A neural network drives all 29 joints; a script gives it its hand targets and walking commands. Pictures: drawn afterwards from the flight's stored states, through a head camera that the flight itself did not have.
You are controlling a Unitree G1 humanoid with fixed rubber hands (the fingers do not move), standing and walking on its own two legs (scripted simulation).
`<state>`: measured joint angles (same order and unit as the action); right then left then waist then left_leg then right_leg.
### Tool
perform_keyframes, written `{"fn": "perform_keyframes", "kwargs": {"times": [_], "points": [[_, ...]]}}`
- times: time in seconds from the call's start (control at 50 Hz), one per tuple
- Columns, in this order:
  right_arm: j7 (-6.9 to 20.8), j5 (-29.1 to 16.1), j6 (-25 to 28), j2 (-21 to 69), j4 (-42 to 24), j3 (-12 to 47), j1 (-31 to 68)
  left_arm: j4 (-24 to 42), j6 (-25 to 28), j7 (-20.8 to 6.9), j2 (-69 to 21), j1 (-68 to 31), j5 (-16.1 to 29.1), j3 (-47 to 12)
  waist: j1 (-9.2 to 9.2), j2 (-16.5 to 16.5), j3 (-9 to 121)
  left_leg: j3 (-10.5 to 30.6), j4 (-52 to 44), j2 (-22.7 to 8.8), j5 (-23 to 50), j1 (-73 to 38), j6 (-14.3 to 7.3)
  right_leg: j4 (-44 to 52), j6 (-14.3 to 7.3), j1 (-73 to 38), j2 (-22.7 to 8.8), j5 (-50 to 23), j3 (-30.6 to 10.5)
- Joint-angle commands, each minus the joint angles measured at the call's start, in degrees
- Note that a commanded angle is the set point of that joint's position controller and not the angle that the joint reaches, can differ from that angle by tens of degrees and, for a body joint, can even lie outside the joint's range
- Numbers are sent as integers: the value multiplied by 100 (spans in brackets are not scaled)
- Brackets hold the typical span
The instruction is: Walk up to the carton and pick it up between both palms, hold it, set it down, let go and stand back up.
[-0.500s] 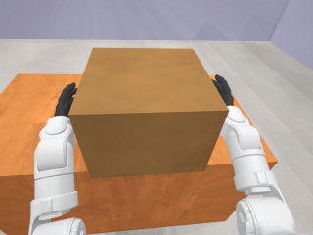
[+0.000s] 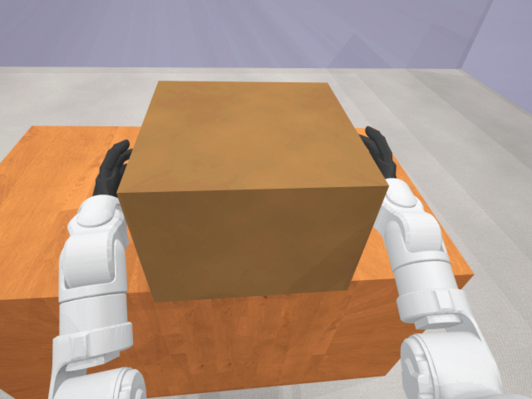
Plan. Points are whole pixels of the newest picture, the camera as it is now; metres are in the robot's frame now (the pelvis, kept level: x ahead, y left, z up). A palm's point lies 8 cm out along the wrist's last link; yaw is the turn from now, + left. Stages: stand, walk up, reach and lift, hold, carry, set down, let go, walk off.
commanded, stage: hold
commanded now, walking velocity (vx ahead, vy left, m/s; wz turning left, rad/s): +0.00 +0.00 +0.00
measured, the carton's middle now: (249, 181) +0.40 +0.01 +0.15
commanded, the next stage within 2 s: none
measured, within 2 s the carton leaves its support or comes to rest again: neither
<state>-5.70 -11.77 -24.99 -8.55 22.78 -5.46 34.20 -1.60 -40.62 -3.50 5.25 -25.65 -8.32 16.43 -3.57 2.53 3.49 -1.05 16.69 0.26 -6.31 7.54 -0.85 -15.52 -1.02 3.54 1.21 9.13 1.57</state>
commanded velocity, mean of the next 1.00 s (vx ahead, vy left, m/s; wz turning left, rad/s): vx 0.00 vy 0.00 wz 0.00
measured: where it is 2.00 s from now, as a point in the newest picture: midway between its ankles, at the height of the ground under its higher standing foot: outside the picture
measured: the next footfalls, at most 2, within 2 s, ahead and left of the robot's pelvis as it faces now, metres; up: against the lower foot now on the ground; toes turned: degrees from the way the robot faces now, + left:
none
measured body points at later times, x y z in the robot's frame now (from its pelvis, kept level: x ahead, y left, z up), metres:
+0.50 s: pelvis +0.00 +0.00 +0.00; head -0.04 +0.02 +0.45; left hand +0.35 +0.20 +0.17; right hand +0.37 -0.19 +0.18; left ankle +0.03 +0.11 -0.75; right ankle +0.00 -0.10 -0.75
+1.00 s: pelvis +0.00 +0.00 +0.00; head -0.04 +0.02 +0.45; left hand +0.36 +0.20 +0.17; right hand +0.37 -0.19 +0.18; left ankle +0.03 +0.11 -0.75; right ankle +0.00 -0.10 -0.75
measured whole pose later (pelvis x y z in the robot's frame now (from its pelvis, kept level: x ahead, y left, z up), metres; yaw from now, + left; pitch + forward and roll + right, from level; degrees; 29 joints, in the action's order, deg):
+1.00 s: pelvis +0.00 +0.00 +0.00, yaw +0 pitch -3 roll +0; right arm -5.6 -11.9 -25.0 -8.4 22.0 -5.7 33.5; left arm -0.8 -40.8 -3.5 4.9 -25.1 -8.5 16.4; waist -3.7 2.6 3.3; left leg -1.1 16.7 0.2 -6.4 7.4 -0.8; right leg -15.6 -1.0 3.4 1.2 9.2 1.5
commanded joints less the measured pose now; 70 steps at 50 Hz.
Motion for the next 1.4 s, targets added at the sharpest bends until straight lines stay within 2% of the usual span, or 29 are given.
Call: {"fn": "perform_keyframes", "kwargs": {"times": [0.0, 0.12, 0.2, 0.26, 0.36, 0.4, 0.46, 0.48, 0.56, 0.6, 0.62, 0.68, 0.76, 0.8, 0.9, 1.02, 1.1, 1.24, 1.28, 1.3, 1.36, 1.38], "points": [[835, -734, 330, 2589, -2010, 2246, 3782, 1371, 382, -718, -2292, -3951, 901, -2694, -45, -421, 2323, 39, 115, 97, 1288, -1515, 179, 154, 242, 21, 136, -1490, 57], [872, -669, 301, 2573, -1908, 2162, 3764, 1355, 373, -707, -2244, -4013, 887, -2664, -7, -425, 2175, 23, 5, 96, 949, -1380, 140, 194, 224, 131, 97, -1135, 49], [863, -739, 301, 2539, -2003, 2216, 3662, 1489, 334, -698, -2275, -3863, 890, -2688, 17, -478, 2308, 20, 77, 95, 1316, -1543, 176, 157, 233, 61, 133, -1417, 71], [847, -775, 291, 2504, -2074, 2244, 3641, 1535, 318, -690, -2270, -3830, 936, -2742, -31, -489, 2346, 50, 130, 80, 1401, -1595, 192, 157, 226, 79, 132, -1458, 48], [849, -628, 245, 2481, -1825, 2129, 3606, 1298, 274, -758, -2205, -3784, 827, -2557, -46, -372, 2003, 3, 0, 91, 940, -1364, 128, 214, 234, 90, 90, -1134, 44], [872, -621, 280, 2530, -1939, 2146, 3739, 1285, 302, -753, -2240, -3848, 830, -2561, 27, -353, 2059, -1, -29, 90, 877, -1330, 118, 202, 239, 82, 96, -1056, 58], [903, -622, 301, 2601, -1909, 2156, 3826, 1302, 358, -723, -2249, -3995, 883, -2597, 46, -286, 2123, -2, -21, 86, 907, -1365, 103, 198, 237, 141, 120, -1068, 67], [910, -648, 321, 2584, -1952, 2157, 3861, 1309, 364, -707, -2269, -4030, 900, -2627, 15, -390, 2199, 19, -7, 83, 916, -1404, 123, 193, 220, 147, 112, -1037, 60], [896, -610, 336, 2589, -1923, 2136, 3851, 1337, 403, -678, -2302, -4073, 949, -2671, -7, -369, 2324, 26, 47, 80, 1008, -1466, 118, 189, 228, 178, 117, -1163, 52], [893, -619, 324, 2612, -1892, 2169, 3779, 1325, 390, -688, -2285, -4042, 927, -2650, 21, -353, 2340, 18, 12, 89, 972, -1397, 103, 192, 233, 64, 108, -1179, 45], [885, -633, 320, 2641, -1898, 2184, 3743, 1295, 383, -703, -2288, -3977, 934, -2659, -24, -333, 2298, 11, 15, 94, 968, -1391, 98, 183, 243, 57, 83, -1249, 31], [870, -608, 305, 2585, -1838, 2134, 3729, 1247, 358, -723, -2295, -3963, 887, -2648, -23, -442, 2202, 2, -10, 108, 909, -1369, 131, 205, 243, 120, 86, -1154, 45], [847, -644, 297, 2640, -1844, 2192, 3664, 1298, 328, -756, -2292, -3870, 874, -2649, -42, -345, 2210, 11, 19, 119, 1015, -1368, 120, 181, 272, 15, 79, -1362, 41], [825, -631, 290, 2581, -1795, 2125, 3692, 1272, 331, -769, -2233, -3925, 841, -2619, -84, -440, 2142, 4, 2, 113, 948, -1358, 141, 199, 258, 10, 79, -1262, 42], [856, -670, 331, 2636, -1968, 2201, 3763, 1318, 384, -736, -2269, -3936, 880, -2610, 5, -400, 2205, 8, -1, 119, 977, -1337, 123, 167, 254, 29, 92, -1267, 50], [881, -704, 360, 2608, -2125, 2250, 3737, 1509, 410, -668, -2333, -3949, 946, -2753, 7, -425, 2399, 40, 67, 83, 1237, -1525, 168, 157, 239, 115, 127, -1345, 71], [859, -643, 282, 2548, -1926, 2230, 3623, 1328, 330, -721, -2233, -3805, 850, -2601, 38, -322, 2140, 5, -3, 102, 984, -1383, 114, 187, 263, 44, 98, -1253, 45], [885, -633, 297, 2545, -1904, 2150, 3658, 1372, 325, -714, -2293, -3894, 901, -2685, -41, -415, 2133, 17, -4, 88, 954, -1357, 152, 190, 220, 132, 95, -1171, 48], [875, -647, 295, 2563, -1918, 2178, 3643, 1436, 335, -720, -2258, -3911, 885, -2657, -14, -373, 2177, 26, 16, 96, 1046, -1368, 139, 187, 231, 76, 113, -1268, 42], [878, -658, 284, 2539, -1851, 2157, 3609, 1396, 317, -720, -2284, -3891, 889, -2669, -31, -461, 2116, 20, 10, 92, 1081, -1407, 166, 188, 216, 90, 113, -1229, 49], [853, -699, 307, 2510, -2069, 2195, 3683, 1499, 312, -715, -2315, -3878, 945, -2762, -78, -458, 2330, 38, 87, 89, 1233, -1570, 211, 182, 226, 83, 136, -1340, 62], [863, -701, 300, 2519, -2047, 2206, 3658, 1536, 333, -705, -2299, -3906, 945, -2736, -38, -422, 2317, 34, 64, 81, 1190, -1533, 188, 195, 225, 97, 133, -1282, 55]]}}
